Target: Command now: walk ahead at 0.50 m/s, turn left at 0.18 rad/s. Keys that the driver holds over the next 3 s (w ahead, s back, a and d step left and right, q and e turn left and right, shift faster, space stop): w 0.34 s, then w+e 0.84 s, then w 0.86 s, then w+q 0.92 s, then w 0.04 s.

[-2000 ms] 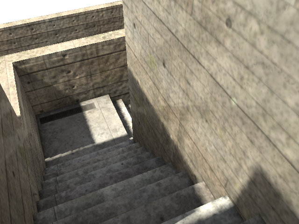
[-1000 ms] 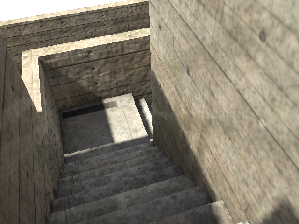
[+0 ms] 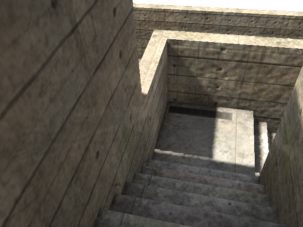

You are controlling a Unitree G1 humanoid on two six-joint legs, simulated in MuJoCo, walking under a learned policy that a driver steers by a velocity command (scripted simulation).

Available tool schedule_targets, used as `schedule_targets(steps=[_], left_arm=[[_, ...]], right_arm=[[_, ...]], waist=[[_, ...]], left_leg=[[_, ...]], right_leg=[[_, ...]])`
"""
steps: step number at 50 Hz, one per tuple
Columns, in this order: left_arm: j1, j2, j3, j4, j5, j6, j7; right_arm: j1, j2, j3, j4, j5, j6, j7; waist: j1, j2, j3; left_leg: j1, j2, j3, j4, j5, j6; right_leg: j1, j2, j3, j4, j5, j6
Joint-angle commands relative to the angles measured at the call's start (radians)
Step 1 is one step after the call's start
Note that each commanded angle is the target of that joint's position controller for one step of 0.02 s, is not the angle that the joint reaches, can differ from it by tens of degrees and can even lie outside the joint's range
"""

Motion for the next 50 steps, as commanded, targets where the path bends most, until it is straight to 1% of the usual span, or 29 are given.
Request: schedule_targets(steps=[1,2,5,9,12,16,17,18,19,21,22,23,25,27,29,32,36,38,39,40,41,42,43,44,45,46,47,48,50], left_arm=[[-0.038,0.135,-0.004,-0.052,0.001,-0.040,0.019],[-0.031,0.166,0.006,-0.041,-0.012,-0.040,0.014],[-0.016,0.078,-0.015,-0.022,-0.037,-0.038,0.034],[0.027,0.094,0.001,-0.035,0.027,0.011,0.048],[0.050,0.077,0.005,0.003,0.041,0.013,0.044],[-0.023,0.118,0.022,0.049,0.039,0.008,0.046],[-0.013,0.167,0.051,0.041,0.035,0.018,0.044],[0.079,0.079,0.047,0.034,0.027,0.027,0.043],[0.118,0.055,0.027,0.002,0.002,0.030,0.061],[-0.005,0.086,0.033,0.007,0.036,0.036,0.057],[-0.029,0.073,0.024,-0.030,0.051,0.039,0.051],[-0.088,0.083,0.038,-0.002,0.083,0.039,0.053],[-0.124,0.028,0.034,-0.020,0.067,0.062,0.042],[-0.047,0.020,0.039,0.032,0.072,0.091,0.048],[-0.168,0.064,0.060,-0.029,0.059,0.077,0.040],[-0.329,0.045,0.050,-0.107,0.047,0.071,0.011],[-0.489,0.035,0.039,-0.172,0.022,0.062,-0.005],[-0.389,0.070,0.052,-0.134,0.034,0.069,0.006],[-0.394,0.082,0.049,-0.158,-0.022,0.057,0.003],[-0.321,0.088,0.059,-0.121,-0.012,0.052,-0.002],[0.021,0.127,0.083,0.021,0.010,0.063,0.005],[0.018,0.165,0.096,-0.013,0.003,0.063,0.003],[0.057,0.229,0.090,0.034,0.002,0.061,-0.015],[0.057,0.217,0.078,0.042,-0.046,0.061,-0.023],[0.064,0.191,0.072,0.029,-0.038,0.068,-0.023],[0.001,0.187,0.065,0.008,-0.029,0.086,-0.015],[0.047,0.246,0.077,0.015,-0.026,0.080,0.005],[0.001,0.169,0.046,0.015,-0.007,0.065,0.007],[-0.158,0.059,-0.003,-0.042,0.002,0.045,0.029]], right_arm=[[0.028,-0.019,-0.007,0.004,0.000,0.001,0.014],[0.057,-0.032,-0.013,0.030,0.002,0.009,0.014],[-0.134,-0.072,-0.031,0.001,0.013,-0.036,0.032],[-0.283,-0.016,-0.014,-0.039,0.037,-0.040,0.060],[-0.334,-0.021,-0.018,-0.079,0.054,-0.052,0.058],[0.234,-0.148,-0.070,0.099,0.049,-0.060,0.036],[0.288,-0.151,-0.081,0.115,0.039,-0.050,0.035],[0.331,-0.164,-0.065,0.143,0.024,-0.058,0.050],[0.373,-0.166,-0.053,0.138,0.035,-0.058,0.064],[0.358,-0.130,-0.043,0.119,0.048,-0.067,0.058],[0.301,-0.176,-0.054,0.108,0.044,-0.079,0.040],[0.254,-0.101,-0.031,0.119,0.040,-0.086,0.032],[0.158,-0.046,0.010,0.096,0.036,-0.100,0.023],[0.201,-0.145,-0.013,0.105,0.049,-0.117,0.030],[0.221,-0.103,-0.009,0.146,0.077,-0.147,0.020],[0.171,-0.086,-0.004,0.139,0.068,-0.159,0.012],[0.229,-0.089,-0.006,0.127,0.039,-0.133,0.001],[0.232,-0.114,-0.013,0.145,0.031,-0.118,-0.002],[0.220,-0.134,-0.026,0.121,-0.001,-0.089,-0.012],[0.264,-0.165,-0.041,0.153,-0.007,-0.067,-0.031],[0.176,-0.164,-0.036,0.169,0.015,-0.072,-0.028],[0.156,-0.136,-0.042,0.115,0.016,-0.050,-0.030],[0.228,-0.025,-0.025,0.094,0.014,-0.055,-0.019],[0.240,-0.060,-0.014,0.022,0.002,-0.057,-0.003],[0.171,-0.113,-0.030,0.024,0.009,-0.050,0.002],[0.120,-0.090,-0.028,0.019,0.006,-0.042,0.003],[0.146,-0.039,-0.015,-0.002,0.006,-0.050,0.011],[0.065,-0.058,-0.018,-0.006,-0.004,-0.046,0.003],[-0.063,-0.033,-0.007,-0.041,-0.003,-0.026,0.002]], waist=[[-0.096,-0.178,0.150],[-0.105,-0.198,0.121],[-0.056,-0.128,0.148],[0.076,-0.132,0.195],[0.166,-0.173,0.223],[-0.053,-0.090,0.032],[-0.104,0.084,0.072],[-0.034,0.208,-0.001],[-0.022,0.196,-0.132],[-0.049,0.068,-0.057],[-0.010,0.140,-0.073],[0.000,0.064,0.028],[0.064,0.042,0.143],[0.082,0.113,0.069],[0.052,0.121,0.068],[0.040,0.019,0.113],[-0.075,0.049,0.241],[-0.041,0.102,0.198],[-0.051,0.067,0.245],[-0.047,0.045,0.171],[0.111,0.078,-0.035],[0.156,-0.086,0.031],[0.065,-0.393,0.039],[0.032,-0.343,-0.068],[0.067,-0.160,-0.056],[0.045,-0.110,-0.034],[0.029,-0.293,-0.093],[0.000,-0.156,0.014],[-0.045,-0.078,0.127]], left_leg=[[0.171,0.025,0.035,-0.330,0.458,-0.052],[0.179,0.026,0.050,-0.296,0.441,-0.043],[0.053,0.070,0.004,-0.726,0.820,-0.008],[0.245,0.090,0.112,-0.989,0.791,-0.013],[0.334,0.153,0.086,-1.208,0.816,-0.005],[0.884,0.159,0.194,-1.402,0.726,0.026],[0.979,0.192,0.189,-1.597,0.594,0.037],[1.339,0.357,0.049,-1.161,1.241,0.089],[1.528,0.482,-0.039,-0.917,1.489,0.150],[1.227,0.464,-0.060,-1.037,0.822,0.193],[1.023,0.519,-0.185,-1.122,0.369,0.270],[0.827,0.480,-0.142,-1.140,0.356,0.215],[0.385,0.417,-0.004,-1.141,0.450,0.159],[0.399,0.427,-0.013,-1.081,0.554,0.155],[0.524,0.358,0.025,-0.986,0.250,0.083],[0.347,0.318,0.091,-0.940,-0.233,0.055],[0.384,0.347,0.157,-0.847,-0.143,0.077],[0.500,0.388,0.112,-0.678,0.036,0.080],[0.671,0.390,0.118,-0.625,0.119,0.093],[0.673,0.403,0.109,-0.520,0.265,0.128],[0.497,0.394,0.172,-0.214,0.535,0.097],[0.439,0.219,0.251,0.252,0.163,0.072],[-0.039,0.094,0.306,0.570,-0.612,0.030],[-0.209,0.143,0.219,0.484,-0.554,0.032],[-0.254,0.162,0.169,0.351,-0.427,0.033],[-0.257,0.161,0.172,0.348,-0.409,0.021],[-0.306,0.163,0.123,0.326,-0.358,-0.006],[-0.315,0.201,0.040,0.067,-0.079,-0.037],[-0.045,0.151,0.134,-0.257,0.167,-0.125]], right_leg=[[-0.351,-0.249,0.329,-0.312,0.561,-0.094],[-0.293,-0.254,0.319,-0.288,0.632,-0.082],[-0.097,-0.176,0.290,-0.118,0.184,-0.079],[-0.090,-0.155,0.271,-0.074,0.098,-0.127],[0.021,-0.137,0.248,0.053,0.295,-0.136],[-0.036,-0.116,0.193,0.613,0.753,-0.123],[-0.131,0.008,0.100,0.939,0.456,-0.097],[-0.552,0.115,0.086,1.245,-0.426,-0.062],[-0.777,0.069,0.126,1.277,-0.514,-0.056],[-0.838,-0.001,0.154,1.119,-0.255,-0.062],[-0.779,-0.024,0.173,0.961,-0.006,-0.029],[-0.719,-0.046,0.232,0.834,0.178,0.004],[-0.439,-0.001,0.144,0.549,0.422,0.078],[-0.374,0.008,0.107,0.626,0.505,0.076],[-0.490,-0.017,0.195,0.384,0.800,0.025],[-0.304,0.009,0.157,0.084,1.164,0.017],[-0.187,-0.018,0.013,-0.158,1.076,0.003],[-0.211,-0.062,0.029,-0.047,1.006,-0.052],[-0.305,-0.139,0.094,-0.494,0.726,-0.077],[-0.110,-0.119,0.039,-0.479,0.660,-0.076],[0.345,-0.060,-0.064,-0.153,0.912,-0.107],[0.300,-0.116,0.156,-0.569,0.709,-0.191],[0.573,-0.193,0.141,-0.090,1.457,-0.166],[0.658,-0.237,0.247,-0.011,1.517,-0.161],[0.536,-0.251,0.308,-0.093,1.106,-0.185],[0.395,-0.245,0.389,-0.145,0.828,-0.199],[0.378,-0.368,0.667,-0.242,0.582,-0.327],[0.234,-0.327,0.611,-0.261,0.361,-0.285],[-0.202,-0.203,0.507,-0.275,0.397,-0.229]])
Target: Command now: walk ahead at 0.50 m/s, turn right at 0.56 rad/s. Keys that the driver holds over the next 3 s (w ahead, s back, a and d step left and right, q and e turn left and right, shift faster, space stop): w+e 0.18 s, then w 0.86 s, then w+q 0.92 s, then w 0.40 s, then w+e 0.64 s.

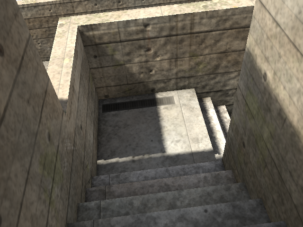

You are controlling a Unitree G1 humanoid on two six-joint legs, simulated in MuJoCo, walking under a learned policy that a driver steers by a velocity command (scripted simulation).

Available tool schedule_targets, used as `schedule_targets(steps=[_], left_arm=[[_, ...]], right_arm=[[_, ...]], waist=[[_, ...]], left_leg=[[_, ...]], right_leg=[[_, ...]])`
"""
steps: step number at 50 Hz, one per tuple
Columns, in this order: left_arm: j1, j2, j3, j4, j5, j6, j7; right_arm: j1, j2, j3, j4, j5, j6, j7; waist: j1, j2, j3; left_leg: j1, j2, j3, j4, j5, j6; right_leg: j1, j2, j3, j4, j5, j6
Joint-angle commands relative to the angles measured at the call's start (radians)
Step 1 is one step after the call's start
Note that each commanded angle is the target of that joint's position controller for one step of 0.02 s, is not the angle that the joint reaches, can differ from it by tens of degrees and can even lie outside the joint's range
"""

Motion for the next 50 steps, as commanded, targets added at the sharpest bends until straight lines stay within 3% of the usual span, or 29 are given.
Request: schedule_targets(steps=[1,3,6,12,14,15,16,17,18,19,20,21,22,23,26,27,28,31,32,35,39,40,42,43,44,45,47,48,50], left_arm=[[0.012,0.091,-0.009,-0.065,0.023,-0.037,0.029],[0.030,0.107,0.005,-0.042,0.004,-0.037,0.036],[0.061,0.087,0.000,-0.047,-0.013,-0.050,0.054],[0.022,0.086,0.001,-0.100,0.016,-0.045,0.041],[0.060,0.060,-0.006,-0.073,0.043,-0.033,0.053],[-0.005,0.080,-0.003,-0.072,0.056,-0.018,0.066],[-0.023,0.075,-0.003,-0.057,0.051,-0.011,0.072],[0.029,0.068,0.011,-0.061,0.056,-0.015,0.062],[0.033,-0.027,0.001,-0.090,0.012,-0.030,0.047],[0.106,-0.042,-0.015,-0.137,0.003,-0.038,0.051],[0.045,-0.003,-0.012,-0.122,0.026,-0.029,0.057],[-0.038,0.038,-0.003,-0.119,0.042,-0.024,0.062],[-0.102,0.019,-0.011,-0.151,0.062,-0.014,0.054],[-0.171,0.028,-0.003,-0.128,0.092,0.000,0.052],[-0.231,-0.027,-0.028,-0.150,0.063,0.018,0.018],[-0.180,-0.031,-0.022,-0.093,0.073,0.025,0.018],[-0.133,-0.017,-0.013,-0.054,0.066,0.035,0.025],[-0.320,0.036,0.004,-0.090,0.059,-0.015,-0.005],[-0.382,0.005,-0.004,-0.099,0.051,-0.018,-0.006],[-0.459,-0.001,0.000,-0.136,0.039,-0.018,-0.008],[-0.471,0.011,0.006,-0.185,-0.017,-0.045,-0.001],[-0.324,0.028,0.013,-0.134,0.007,-0.041,0.003],[0.010,0.114,0.039,-0.019,0.009,-0.030,0.017],[0.110,0.133,0.054,0.021,0.015,-0.026,0.009],[0.244,0.151,0.068,0.067,0.007,-0.017,0.006],[0.204,0.137,0.034,0.043,0.019,-0.017,-0.010],[0.223,0.174,0.052,0.026,-0.010,-0.020,0.003],[0.136,0.147,0.042,0.005,0.003,-0.031,0.020],[0.109,0.050,-0.006,0.002,0.010,-0.054,0.022]], right_arm=[[0.005,-0.029,0.000,-0.050,-0.021,0.006,0.002],[0.104,-0.087,-0.026,-0.008,-0.006,-0.001,0.010],[-0.085,-0.079,-0.019,-0.069,-0.002,-0.012,0.026],[-0.105,-0.066,-0.012,-0.105,0.010,-0.051,0.025],[-0.083,-0.060,-0.013,-0.132,0.051,-0.077,0.020],[0.136,-0.086,-0.032,-0.066,0.071,-0.076,0.017],[0.355,-0.130,-0.054,0.016,0.074,-0.058,0.014],[0.415,-0.173,-0.075,0.030,0.082,-0.044,0.017],[0.481,-0.134,-0.040,0.042,0.059,-0.042,0.037],[0.457,-0.122,-0.022,0.042,0.049,-0.037,0.065],[0.492,-0.108,-0.021,0.053,0.075,-0.040,0.073],[0.482,-0.097,-0.010,0.040,0.058,-0.055,0.073],[0.456,-0.168,-0.023,0.062,0.044,-0.061,0.051],[0.418,-0.084,0.003,0.091,0.049,-0.071,0.041],[0.237,-0.032,0.045,0.032,0.050,-0.099,0.021],[0.239,-0.076,0.032,0.046,0.062,-0.098,0.023],[0.263,-0.122,0.018,0.047,0.071,-0.094,0.024],[0.298,-0.032,0.041,0.070,0.105,-0.089,0.000],[0.278,-0.068,0.031,0.047,0.085,-0.085,-0.006],[0.362,-0.028,0.032,0.070,0.041,-0.058,-0.010],[0.430,0.004,0.031,0.127,0.000,-0.044,-0.016],[0.351,-0.045,0.023,0.119,0.014,-0.048,-0.017],[0.290,-0.058,0.018,0.117,0.024,-0.063,-0.015],[0.307,-0.095,-0.002,0.112,0.021,-0.057,-0.013],[0.268,-0.109,-0.031,0.111,0.018,-0.049,-0.009],[0.394,-0.065,-0.022,0.059,0.049,-0.045,-0.013],[0.285,-0.052,0.000,0.035,0.011,-0.031,-0.008],[0.237,-0.062,-0.001,0.012,-0.003,-0.028,-0.003],[0.166,-0.044,-0.005,0.031,-0.017,-0.012,0.017]], waist=[[-0.042,-0.092,0.043],[-0.077,-0.114,-0.015],[-0.015,-0.094,0.037],[0.051,-0.159,0.070],[0.100,-0.163,0.136],[-0.010,-0.184,0.082],[-0.092,-0.146,0.040],[-0.103,0.037,0.018],[-0.072,0.189,-0.076],[0.025,0.270,-0.118],[-0.022,0.206,-0.130],[-0.043,0.082,-0.050],[-0.030,0.211,-0.039],[0.003,0.072,0.068],[0.113,-0.014,0.148],[0.116,0.061,0.090],[0.115,0.108,0.038],[0.052,0.053,0.093],[0.021,0.035,0.081],[-0.087,0.063,0.160],[-0.197,0.056,0.219],[-0.129,0.134,0.138],[0.022,0.031,0.016],[0.060,-0.105,0.052],[0.138,-0.263,-0.029],[0.013,-0.248,-0.157],[0.060,-0.144,-0.147],[0.013,-0.096,-0.113],[-0.029,-0.049,0.055]], left_leg=[[0.012,-0.028,0.038,-0.302,0.452,-0.075],[0.079,-0.018,-0.013,-0.452,0.651,-0.053],[0.135,-0.054,-0.011,-0.748,0.869,-0.024],[0.380,-0.083,-0.030,-0.989,0.872,0.003],[0.494,-0.091,0.013,-1.255,0.710,0.013],[0.652,-0.023,-0.017,-1.345,0.756,0.046],[0.842,0.008,0.020,-1.420,0.785,0.063],[0.919,0.131,-0.138,-1.652,0.785,0.135],[1.229,0.226,-0.142,-1.097,1.340,0.117],[1.317,0.246,-0.186,-0.938,1.354,0.133],[1.280,0.245,-0.240,-1.007,1.099,0.166],[1.080,0.216,-0.230,-1.070,0.874,0.180],[0.933,0.297,-0.471,-1.198,0.461,0.265],[0.782,0.247,-0.456,-1.199,0.359,0.218],[0.265,0.127,-0.277,-1.231,0.393,0.142],[0.216,0.128,-0.294,-1.239,0.435,0.148],[0.261,0.120,-0.280,-1.222,0.527,0.134],[0.408,0.044,-0.231,-1.049,0.061,0.142],[0.357,0.029,-0.214,-1.062,-0.019,0.149],[0.473,0.020,-0.223,-0.972,0.086,0.181],[0.627,0.000,-0.225,-0.796,0.462,0.200],[0.560,0.053,-0.311,-0.712,0.540,0.223],[0.531,0.022,-0.228,-0.397,0.715,0.195],[0.465,-0.063,-0.108,-0.174,0.600,0.150],[0.136,-0.210,-0.002,0.278,-0.212,0.113],[-0.188,-0.184,-0.036,0.344,-0.566,0.105],[-0.339,-0.104,-0.080,0.275,-0.426,0.100],[-0.276,-0.055,-0.140,0.018,-0.167,0.073],[-0.077,-0.068,-0.136,-0.275,0.140,0.015]], right_leg=[[-0.184,-0.244,0.410,-0.267,0.534,-0.176],[-0.142,-0.167,0.359,-0.137,0.507,-0.131],[-0.144,-0.118,0.420,-0.080,0.174,-0.140],[-0.131,-0.070,0.422,0.137,0.234,-0.158],[-0.122,-0.022,0.365,0.224,0.410,-0.152],[-0.131,-0.040,0.367,0.384,0.519,-0.171],[-0.191,-0.032,0.301,0.595,0.595,-0.158],[-0.215,0.075,0.196,1.004,0.242,-0.118],[-0.602,0.178,0.088,1.349,-0.469,-0.080],[-0.845,0.105,0.036,1.409,-0.463,-0.077],[-0.936,0.079,0.023,1.386,-0.388,-0.078],[-0.934,0.048,0.069,1.285,-0.225,-0.082],[-0.939,0.006,0.083,1.220,-0.161,-0.048],[-0.962,-0.028,0.169,1.111,0.019,-0.015],[-0.584,-0.029,0.016,0.513,0.444,0.089],[-0.403,-0.068,-0.011,0.487,0.619,0.085],[-0.342,-0.067,-0.042,0.516,0.698,0.073],[-0.399,-0.124,-0.001,0.041,1.100,0.037],[-0.287,-0.090,-0.052,-0.011,1.141,0.042],[-0.303,-0.094,-0.067,-0.150,0.962,0.069],[-0.219,-0.111,-0.077,-0.525,0.793,0.072],[-0.061,-0.168,-0.005,-0.417,0.835,0.040],[0.215,-0.160,-0.065,-0.537,0.820,0.015],[0.340,-0.164,-0.142,-0.758,0.842,0.015],[0.684,-0.281,-0.003,-0.621,1.071,-0.050],[0.962,-0.424,0.094,-0.127,1.489,-0.074],[0.769,-0.506,0.242,-0.247,0.875,-0.268],[0.541,-0.517,0.323,-0.364,0.376,-0.284],[0.093,-0.396,0.216,-0.354,0.470,-0.187]])
Over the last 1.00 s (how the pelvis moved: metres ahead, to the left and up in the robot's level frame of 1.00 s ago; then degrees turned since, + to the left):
0.46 -0.03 -0.41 -17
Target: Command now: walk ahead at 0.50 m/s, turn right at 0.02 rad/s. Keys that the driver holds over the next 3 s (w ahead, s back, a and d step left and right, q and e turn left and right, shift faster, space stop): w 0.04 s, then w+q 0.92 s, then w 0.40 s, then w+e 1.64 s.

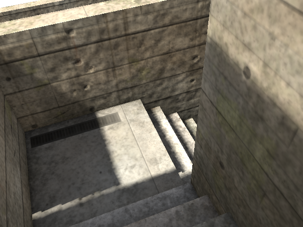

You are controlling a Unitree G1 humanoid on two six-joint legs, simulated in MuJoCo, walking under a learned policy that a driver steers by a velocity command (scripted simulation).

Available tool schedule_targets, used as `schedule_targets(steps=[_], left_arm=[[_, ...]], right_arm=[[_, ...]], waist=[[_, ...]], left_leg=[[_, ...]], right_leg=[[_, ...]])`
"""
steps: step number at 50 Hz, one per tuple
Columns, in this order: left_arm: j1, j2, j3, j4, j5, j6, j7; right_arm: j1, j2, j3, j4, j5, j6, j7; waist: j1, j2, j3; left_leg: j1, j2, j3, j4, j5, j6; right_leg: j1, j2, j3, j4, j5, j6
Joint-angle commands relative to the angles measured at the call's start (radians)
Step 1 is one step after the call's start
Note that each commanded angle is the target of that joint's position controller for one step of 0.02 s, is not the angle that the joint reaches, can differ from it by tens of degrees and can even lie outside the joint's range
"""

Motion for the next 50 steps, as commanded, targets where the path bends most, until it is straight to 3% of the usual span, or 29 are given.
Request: schedule_targets(steps=[1,3,6,10,14,16,17,18,19,20,21,22,23,24,26,27,29,31,32,35,40,43,44,45,46,47,48,49,50], left_arm=[[0.110,0.032,-0.026,-0.013,0.002,-0.027,0.015],[0.137,0.143,0.002,-0.021,0.003,-0.036,0.015],[0.114,0.089,0.003,0.001,-0.030,-0.070,0.021],[0.079,0.107,0.008,-0.032,-0.013,-0.077,0.023],[0.170,0.113,0.002,-0.023,0.035,-0.044,0.036],[0.162,0.148,0.010,-0.003,0.064,-0.015,0.051],[0.207,0.132,0.015,0.008,0.062,0.013,0.071],[0.191,0.130,0.016,0.017,0.058,0.022,0.073],[0.228,0.059,0.009,0.001,0.048,0.017,0.050],[0.270,0.059,-0.003,-0.058,0.033,0.011,0.039],[0.143,0.105,0.000,-0.115,0.038,0.006,0.032],[0.064,0.103,-0.002,-0.124,0.048,0.002,0.027],[-0.008,0.099,0.003,-0.130,0.055,0.005,0.026],[-0.071,0.105,0.005,-0.114,0.069,0.014,0.031],[-0.127,0.063,-0.001,-0.147,0.049,0.040,0.019],[-0.150,0.020,-0.012,-0.158,0.077,0.052,0.020],[0.039,0.048,0.008,-0.059,0.071,0.059,0.024],[-0.078,0.096,0.025,-0.097,0.056,0.035,0.013],[-0.173,0.109,0.016,-0.135,0.060,0.021,0.008],[-0.222,0.032,0.000,-0.167,0.061,0.015,-0.003],[-0.244,0.023,-0.004,-0.242,0.024,-0.021,0.012],[0.084,0.063,0.022,-0.157,-0.020,-0.029,0.023],[0.203,0.110,0.042,-0.126,-0.012,-0.026,0.026],[0.277,0.182,0.048,-0.136,0.011,-0.005,0.016],[0.317,0.152,0.037,-0.132,0.007,0.000,-0.019],[0.333,0.129,0.034,-0.144,-0.012,-0.009,-0.037],[0.329,0.130,0.034,-0.138,-0.003,-0.012,-0.036],[0.320,0.180,0.050,-0.117,-0.002,-0.013,-0.020],[0.361,0.175,0.041,-0.076,-0.006,-0.028,-0.018]], right_arm=[[-0.006,-0.027,-0.003,-0.060,-0.019,0.023,0.021],[0.114,-0.008,-0.005,0.017,-0.014,0.054,0.015],[-0.091,-0.077,-0.026,-0.085,0.009,0.048,0.028],[-0.204,-0.061,-0.020,-0.124,0.008,0.037,0.045],[-0.303,-0.060,-0.013,-0.173,0.028,0.008,0.050],[-0.084,-0.094,-0.032,-0.111,0.055,-0.006,0.040],[0.018,-0.115,-0.046,-0.057,0.067,-0.009,0.039],[0.174,-0.127,-0.058,0.001,0.049,-0.009,0.042],[0.255,-0.205,-0.067,0.041,0.045,-0.008,0.058],[0.270,-0.226,-0.061,0.036,0.075,0.006,0.062],[0.277,-0.231,-0.071,0.020,0.100,0.019,0.060],[0.283,-0.258,-0.074,0.015,0.079,0.021,0.052],[0.259,-0.262,-0.075,0.011,0.072,0.023,0.040],[0.206,-0.187,-0.047,0.006,0.055,0.015,0.031],[0.081,-0.054,0.014,-0.038,0.045,-0.014,0.018],[0.040,-0.058,0.018,-0.056,0.053,-0.021,0.009],[0.049,-0.158,-0.015,-0.059,0.053,-0.019,0.003],[0.118,-0.104,-0.004,-0.030,0.079,-0.038,-0.008],[0.074,-0.084,0.002,-0.060,0.085,-0.045,-0.021],[0.046,-0.091,0.001,-0.103,0.065,-0.044,-0.021],[0.121,-0.064,-0.003,-0.098,0.029,-0.023,0.000],[0.061,-0.100,-0.008,-0.089,0.031,0.015,-0.006],[0.083,-0.104,-0.017,-0.090,0.038,0.007,0.016],[0.147,-0.069,-0.025,-0.124,0.081,0.002,0.019],[0.180,-0.051,-0.005,-0.148,0.083,0.003,-0.007],[0.095,-0.089,-0.011,-0.155,0.063,0.005,-0.017],[-0.029,-0.088,-0.018,-0.163,0.022,0.009,-0.019],[-0.065,-0.096,-0.019,-0.180,0.005,0.020,-0.009],[-0.131,-0.089,-0.022,-0.191,-0.009,0.035,-0.008]], waist=[[-0.014,-0.076,0.115],[-0.043,-0.173,0.031],[-0.023,-0.121,0.095],[0.026,-0.075,0.140],[0.153,-0.126,0.208],[0.068,-0.139,0.120],[0.068,-0.072,0.086],[-0.010,-0.006,0.016],[0.007,0.247,-0.008],[0.055,0.263,-0.091],[-0.010,0.158,-0.141],[-0.028,0.072,-0.105],[-0.022,0.096,-0.068],[0.008,-0.002,0.021],[0.099,-0.030,0.153],[0.107,0.013,0.141],[0.159,0.101,0.047],[0.114,0.091,0.075],[0.101,-0.010,0.099],[0.071,0.053,0.083],[-0.073,0.087,0.143],[0.047,0.045,0.063],[0.095,-0.062,0.024],[0.066,-0.257,-0.122],[0.081,-0.249,-0.196],[0.128,-0.159,-0.192],[0.148,-0.068,-0.096],[0.124,-0.092,-0.049],[0.118,-0.120,0.092]], left_leg=[[-0.103,0.049,-0.016,-0.449,0.403,-0.097],[0.058,0.028,0.058,-0.355,0.546,-0.098],[-0.029,0.047,-0.050,-0.715,0.991,-0.066],[0.207,0.017,-0.001,-0.958,1.170,-0.047],[0.217,0.062,0.084,-1.163,0.978,-0.007],[0.373,0.098,0.108,-1.277,0.898,0.039],[0.435,0.121,0.052,-1.523,0.756,0.052],[0.656,0.094,0.105,-1.550,0.860,0.076],[0.946,0.210,0.014,-1.180,1.420,0.116],[1.126,0.265,-0.142,-0.936,1.568,0.126],[1.127,0.323,-0.258,-1.016,1.380,0.194],[1.010,0.380,-0.370,-1.118,0.884,0.278],[0.868,0.421,-0.560,-1.228,0.478,0.335],[0.746,0.389,-0.525,-1.216,0.440,0.296],[0.291,0.249,-0.380,-1.242,0.444,0.197],[0.123,0.199,-0.365,-1.254,0.530,0.193],[0.113,0.178,-0.332,-1.212,0.752,0.171],[0.256,0.112,-0.351,-1.096,0.527,0.159],[0.148,0.057,-0.310,-1.071,0.303,0.136],[0.130,0.029,-0.353,-0.965,0.241,0.159],[0.281,-0.042,-0.352,-0.759,0.499,0.160],[0.263,-0.065,-0.320,-0.391,0.683,0.169],[0.064,-0.104,-0.241,-0.082,0.380,0.129],[-0.274,-0.183,-0.092,0.338,-0.429,0.071],[-0.503,-0.103,-0.036,0.427,-0.430,0.098],[-0.573,-0.049,-0.022,0.378,-0.293,0.101],[-0.597,-0.037,0.003,0.421,-0.160,0.108],[-0.581,-0.002,0.001,0.367,-0.077,0.087],[-0.619,0.018,-0.021,0.331,-0.065,0.055]], right_leg=[[-0.164,-0.294,0.267,-0.110,0.390,-0.173],[-0.227,-0.281,0.249,-0.052,0.518,-0.159],[-0.206,-0.225,0.211,0.055,0.032,-0.079],[-0.313,-0.208,0.135,0.163,-0.194,-0.049],[-0.143,-0.246,0.120,0.334,0.011,-0.070],[-0.060,-0.258,0.088,0.633,0.215,-0.077],[0.029,-0.223,0.078,0.805,0.338,-0.100],[-0.047,-0.186,0.034,1.115,0.367,-0.094],[-0.480,-0.009,-0.069,1.582,-0.546,-0.045],[-0.805,-0.042,-0.022,1.631,-0.586,-0.027],[-0.939,-0.056,-0.003,1.577,-0.532,-0.008],[-0.997,-0.090,0.087,1.437,-0.437,-0.010],[-0.994,-0.107,0.125,1.348,-0.398,0.018],[-0.998,-0.125,0.167,1.256,-0.229,0.044],[-0.767,-0.093,0.107,0.823,0.113,0.128],[-0.572,-0.063,0.064,0.733,0.214,0.144],[-0.389,-0.060,0.072,0.755,0.369,0.126],[-0.500,-0.065,0.104,0.541,0.594,0.092],[-0.389,-0.040,0.084,0.306,0.803,0.093],[-0.243,0.012,0.084,0.197,0.805,0.096],[-0.144,0.031,0.093,-0.136,0.638,0.077],[0.185,-0.069,0.102,-0.383,0.752,0.050],[0.457,-0.156,0.170,-0.401,0.915,0.018],[0.839,-0.363,0.296,-0.003,1.356,-0.067],[0.970,-0.468,0.309,0.210,1.379,-0.096],[0.888,-0.450,0.291,0.129,1.082,-0.118],[0.701,-0.403,0.286,0.066,0.884,-0.132],[0.501,-0.440,0.443,-0.015,0.513,-0.209],[0.317,-0.469,0.494,-0.032,0.545,-0.247]])
Over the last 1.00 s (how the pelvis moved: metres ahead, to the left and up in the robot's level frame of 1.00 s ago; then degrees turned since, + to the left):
0.48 -0.02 -0.38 -12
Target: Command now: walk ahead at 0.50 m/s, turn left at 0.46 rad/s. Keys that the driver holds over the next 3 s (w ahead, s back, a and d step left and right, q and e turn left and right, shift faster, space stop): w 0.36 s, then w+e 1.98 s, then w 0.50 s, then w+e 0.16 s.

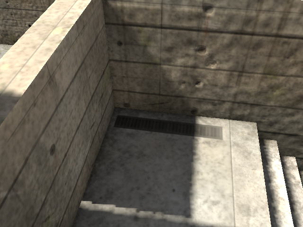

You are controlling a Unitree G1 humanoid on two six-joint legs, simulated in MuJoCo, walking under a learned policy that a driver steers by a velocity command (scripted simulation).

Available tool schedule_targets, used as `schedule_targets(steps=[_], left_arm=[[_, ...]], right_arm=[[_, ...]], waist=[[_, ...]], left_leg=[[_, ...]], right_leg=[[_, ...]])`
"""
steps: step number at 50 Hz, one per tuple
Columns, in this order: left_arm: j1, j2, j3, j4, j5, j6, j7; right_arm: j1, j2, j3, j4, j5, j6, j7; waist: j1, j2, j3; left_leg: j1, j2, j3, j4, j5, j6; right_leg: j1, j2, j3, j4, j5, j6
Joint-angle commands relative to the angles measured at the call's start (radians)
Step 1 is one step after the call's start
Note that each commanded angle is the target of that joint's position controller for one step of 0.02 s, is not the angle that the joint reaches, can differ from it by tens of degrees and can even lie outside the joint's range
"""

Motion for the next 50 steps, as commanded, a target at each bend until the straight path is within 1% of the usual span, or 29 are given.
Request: schedule_targets(steps=[1,3,5,6,8,11,16,17,18,19,20,21,22,23,24,25,26,28,31,34,38,42,43,44,46,47,48,49,50], left_arm=[[0.292,0.082,0.002,0.078,0.016,-0.030,-0.001],[0.142,-0.010,-0.047,0.067,0.002,-0.037,0.019],[0.130,0.084,-0.034,0.078,0.003,-0.052,0.014],[0.121,0.093,-0.031,0.082,-0.015,-0.064,0.022],[0.204,0.094,-0.034,0.119,-0.022,-0.065,0.031],[0.138,0.103,-0.028,0.090,0.009,-0.039,0.050],[0.310,0.064,-0.025,0.179,0.061,0.011,0.051],[0.228,0.109,-0.012,0.181,0.058,0.012,0.054],[0.175,0.121,-0.006,0.167,0.056,0.000,0.050],[0.250,0.107,-0.003,0.180,0.049,0.002,0.052],[0.254,0.116,0.012,0.193,0.047,0.009,0.045],[0.336,0.040,0.015,0.169,0.022,0.012,0.040],[0.355,0.038,-0.002,0.141,0.003,0.003,0.061],[0.225,0.060,0.002,0.113,0.017,0.003,0.071],[0.154,0.049,-0.005,0.076,0.044,0.011,0.062],[0.088,0.095,0.006,0.075,0.061,0.018,0.052],[0.041,0.057,0.004,0.076,0.084,0.024,0.045],[0.066,-0.005,-0.004,0.079,0.067,0.043,0.022],[0.137,0.010,0.018,0.119,0.067,0.067,0.029],[-0.047,0.038,0.028,0.039,0.064,0.062,0.015],[-0.212,0.008,0.020,-0.020,0.050,0.052,-0.012],[-0.297,0.034,0.031,-0.039,0.050,0.034,-0.011],[-0.365,0.032,0.023,-0.075,0.028,0.028,-0.017],[-0.305,0.030,0.028,-0.072,0.012,0.025,-0.021],[-0.003,0.081,0.052,0.041,-0.006,0.034,-0.014],[0.086,0.099,0.061,0.086,0.017,0.034,-0.017],[0.161,0.176,0.079,0.119,0.027,0.033,-0.029],[0.209,0.206,0.069,0.138,0.014,0.033,-0.040],[0.229,0.200,0.067,0.119,-0.031,0.047,-0.032]], right_arm=[[-0.181,-0.057,-0.018,-0.120,-0.046,0.013,-0.009],[-0.134,0.008,0.008,-0.085,-0.016,0.016,0.015],[0.025,0.034,0.002,0.033,-0.015,0.011,0.031],[-0.017,-0.020,-0.014,0.026,-0.007,0.006,0.038],[-0.185,-0.052,-0.028,-0.001,-0.004,-0.016,0.031],[-0.362,-0.030,-0.013,-0.054,0.003,-0.036,0.060],[-0.423,-0.055,-0.020,-0.102,0.044,-0.048,0.070],[-0.213,-0.087,-0.034,-0.036,0.034,-0.045,0.059],[-0.019,-0.140,-0.047,0.028,0.027,-0.042,0.054],[0.040,-0.154,-0.055,0.057,0.013,-0.043,0.052],[0.159,-0.173,-0.066,0.101,-0.001,-0.033,0.054],[0.235,-0.181,-0.058,0.123,0.003,-0.030,0.069],[0.267,-0.191,-0.057,0.124,0.029,-0.023,0.071],[0.259,-0.174,-0.053,0.098,0.041,-0.027,0.073],[0.238,-0.234,-0.073,0.105,0.043,-0.034,0.049],[0.151,-0.120,-0.034,0.071,0.026,-0.041,0.040],[0.118,-0.086,-0.015,0.086,0.018,-0.056,0.034],[0.019,-0.027,0.023,0.064,0.012,-0.086,0.023],[0.089,-0.137,-0.001,0.080,0.020,-0.118,0.032],[0.090,-0.089,0.010,0.115,0.054,-0.137,0.018],[0.096,-0.090,0.014,0.096,0.026,-0.125,0.000],[0.187,-0.097,0.003,0.117,-0.009,-0.117,-0.007],[0.205,-0.090,0.000,0.100,-0.023,-0.104,0.001],[0.153,-0.148,-0.022,0.096,-0.034,-0.089,-0.004],[0.145,-0.160,-0.026,0.100,-0.031,-0.062,-0.014],[0.162,-0.131,-0.030,0.106,-0.017,-0.043,-0.024],[0.161,-0.076,-0.022,0.093,-0.026,-0.047,-0.017],[0.164,-0.043,-0.011,0.009,-0.020,-0.053,0.008],[0.077,-0.085,-0.011,-0.038,-0.025,-0.056,0.023]], waist=[[0.059,0.000,0.215],[-0.056,0.019,0.250],[-0.081,-0.125,0.119],[-0.077,-0.127,0.135],[0.007,-0.139,0.165],[0.061,-0.073,0.193],[0.230,-0.073,0.286],[0.129,-0.150,0.186],[0.031,-0.118,0.120],[0.036,0.022,0.115],[-0.019,0.153,0.053],[0.029,0.272,-0.079],[0.004,0.222,-0.190],[-0.038,0.164,-0.134],[-0.032,0.254,-0.116],[0.003,0.095,-0.013],[0.015,0.120,0.086],[0.115,0.063,0.181],[0.142,0.111,0.074],[0.101,0.113,0.140],[0.046,0.046,0.203],[-0.048,0.091,0.252],[-0.093,0.047,0.286],[-0.049,0.113,0.247],[0.059,0.051,0.056],[0.100,-0.005,0.046],[0.119,-0.231,0.039],[0.055,-0.269,-0.059],[0.124,-0.134,-0.163]], left_leg=[[-0.582,0.109,-0.155,-0.172,0.371,-0.061],[-0.250,0.076,-0.088,-0.630,0.690,-0.127],[0.156,0.047,0.025,-0.630,1.000,-0.130],[0.016,0.059,-0.052,-0.781,1.143,-0.111],[-0.182,0.072,-0.099,-0.917,1.170,-0.073],[0.110,0.100,-0.022,-1.274,1.363,-0.095],[0.201,0.224,0.035,-1.733,1.123,-0.100],[0.433,0.278,-0.004,-1.634,1.184,-0.075],[0.557,0.266,0.026,-1.694,1.153,-0.062],[0.657,0.225,0.102,-1.891,1.051,-0.079],[0.875,0.270,0.077,-1.840,1.117,-0.065],[1.200,0.418,-0.024,-1.328,1.632,-0.028],[1.271,0.496,-0.097,-1.229,1.638,0.005],[1.157,0.507,-0.135,-1.356,1.223,0.038],[0.972,0.599,-0.316,-1.524,0.606,0.142],[0.756,0.537,-0.261,-1.612,0.343,0.122],[0.550,0.524,-0.261,-1.580,0.430,0.092],[0.173,0.465,-0.090,-1.556,0.651,0.032],[0.232,0.432,-0.066,-1.474,0.868,-0.011],[0.285,0.411,-0.050,-1.392,0.481,-0.045],[0.199,0.385,0.035,-1.326,0.215,-0.041],[0.349,0.440,0.035,-1.136,0.316,-0.013],[0.421,0.416,0.079,-1.116,0.411,-0.017],[0.406,0.442,0.048,-1.026,0.545,0.006],[0.432,0.407,0.138,-0.651,0.894,0.003],[0.359,0.338,0.147,-0.361,0.719,0.000],[0.057,0.181,0.270,0.064,-0.061,-0.034],[-0.382,0.193,0.162,0.175,-0.174,-0.053],[-0.499,0.208,0.138,0.133,-0.112,-0.075]], right_leg=[[0.110,-0.395,0.404,-0.055,0.507,-0.166],[-0.343,-0.255,0.197,-0.109,0.355,-0.041],[-0.480,-0.260,0.188,-0.104,0.457,-0.027],[-0.345,-0.216,0.165,-0.025,0.282,0.003],[-0.106,-0.240,0.247,0.061,0.158,-0.020],[-0.234,-0.214,0.183,0.067,-0.152,-0.061],[0.021,-0.223,0.216,0.237,0.237,-0.116],[-0.070,-0.247,0.236,0.402,0.312,-0.130],[-0.055,-0.220,0.208,0.549,0.425,-0.139],[-0.052,-0.128,0.159,0.752,0.409,-0.133],[-0.216,-0.026,0.107,1.116,-0.037,-0.121],[-0.601,0.054,0.098,1.442,-0.658,-0.069],[-0.769,0.005,0.130,1.487,-0.656,-0.060],[-0.878,-0.018,0.145,1.402,-0.491,-0.070],[-0.901,-0.041,0.146,1.375,-0.347,-0.042],[-0.841,-0.059,0.179,1.180,-0.085,-0.013],[-0.787,-0.055,0.218,1.103,0.044,0.010],[-0.550,-0.026,0.201,0.768,0.324,0.082],[-0.472,-0.004,0.162,0.712,0.516,0.072],[-0.558,-0.019,0.236,0.446,0.796,0.050],[-0.366,-0.006,0.150,0.161,0.968,0.050],[-0.356,-0.054,0.085,0.108,0.932,0.016],[-0.394,-0.049,0.021,-0.089,0.788,0.003],[-0.260,-0.087,0.027,-0.133,0.679,-0.024],[0.084,-0.041,-0.049,-0.188,0.627,-0.062],[0.231,-0.086,0.095,-0.437,0.546,-0.096],[0.453,-0.143,0.067,-0.210,0.962,-0.120],[0.748,-0.235,0.223,0.193,1.309,-0.145],[0.757,-0.287,0.338,0.148,1.182,-0.204]])
Over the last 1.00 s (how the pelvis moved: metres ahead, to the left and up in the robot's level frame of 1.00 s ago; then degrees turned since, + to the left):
0.45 0.11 -0.42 28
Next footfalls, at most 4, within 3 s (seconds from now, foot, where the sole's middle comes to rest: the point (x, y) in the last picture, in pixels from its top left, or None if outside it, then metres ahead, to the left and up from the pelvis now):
0.40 left None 0.30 0.15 -0.96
0.94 right None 0.52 -0.03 -1.17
1.48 left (141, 216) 0.92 0.07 -1.37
1.94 right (174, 197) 1.05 -0.17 -1.37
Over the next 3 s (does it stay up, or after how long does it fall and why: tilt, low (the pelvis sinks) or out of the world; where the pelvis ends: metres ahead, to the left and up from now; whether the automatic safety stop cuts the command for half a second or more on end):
stays up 1.27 -0.44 -0.59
